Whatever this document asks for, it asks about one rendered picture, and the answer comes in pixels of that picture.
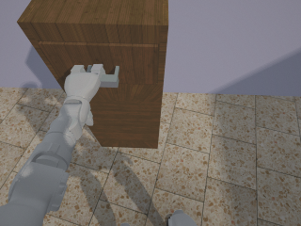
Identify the left robot upper arm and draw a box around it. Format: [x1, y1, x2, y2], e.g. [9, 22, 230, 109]
[0, 162, 70, 226]

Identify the robot right thigh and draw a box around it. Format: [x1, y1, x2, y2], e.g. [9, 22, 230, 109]
[168, 213, 198, 226]

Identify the cabinet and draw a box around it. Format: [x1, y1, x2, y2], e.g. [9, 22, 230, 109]
[17, 0, 169, 149]

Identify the robot left forearm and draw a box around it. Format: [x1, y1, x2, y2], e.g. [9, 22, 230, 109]
[8, 96, 90, 202]

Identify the right robot shin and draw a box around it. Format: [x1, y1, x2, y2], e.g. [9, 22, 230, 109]
[172, 209, 183, 216]

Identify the drawer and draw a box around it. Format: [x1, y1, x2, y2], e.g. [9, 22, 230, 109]
[39, 40, 158, 85]

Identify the handle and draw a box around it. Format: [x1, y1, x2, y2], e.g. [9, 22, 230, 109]
[87, 65, 119, 88]

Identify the left robot hand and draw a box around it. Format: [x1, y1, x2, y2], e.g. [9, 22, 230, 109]
[64, 64, 106, 126]

